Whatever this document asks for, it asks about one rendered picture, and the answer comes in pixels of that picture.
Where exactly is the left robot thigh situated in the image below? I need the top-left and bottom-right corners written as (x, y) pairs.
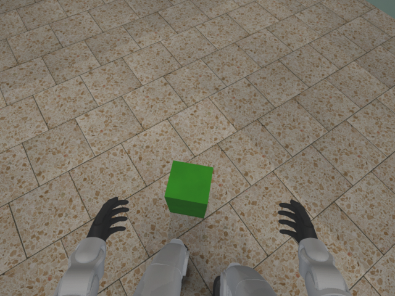
top-left (133, 243), bottom-right (189, 296)

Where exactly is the right robot thigh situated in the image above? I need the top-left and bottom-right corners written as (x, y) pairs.
top-left (220, 265), bottom-right (277, 296)

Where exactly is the robot right forearm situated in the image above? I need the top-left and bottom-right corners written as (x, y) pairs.
top-left (298, 238), bottom-right (352, 296)

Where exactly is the carton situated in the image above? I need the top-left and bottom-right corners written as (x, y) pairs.
top-left (164, 161), bottom-right (214, 218)

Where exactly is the right robot hand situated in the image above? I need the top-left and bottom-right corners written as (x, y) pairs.
top-left (278, 199), bottom-right (318, 244)

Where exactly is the left robot hand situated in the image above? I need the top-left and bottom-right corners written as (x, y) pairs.
top-left (86, 197), bottom-right (129, 242)

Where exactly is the robot left forearm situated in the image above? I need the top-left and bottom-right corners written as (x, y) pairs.
top-left (53, 237), bottom-right (106, 296)

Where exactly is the robot thigh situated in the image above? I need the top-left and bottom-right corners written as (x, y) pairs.
top-left (133, 243), bottom-right (189, 296)
top-left (220, 265), bottom-right (277, 296)

